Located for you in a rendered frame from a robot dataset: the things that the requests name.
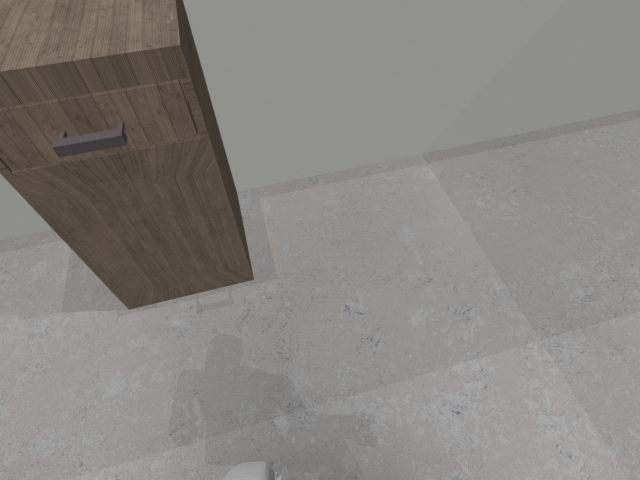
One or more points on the handle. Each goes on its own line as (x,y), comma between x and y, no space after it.
(66,146)

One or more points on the drawer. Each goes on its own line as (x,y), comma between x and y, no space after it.
(153,114)

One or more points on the cabinet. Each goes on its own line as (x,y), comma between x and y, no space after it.
(154,223)

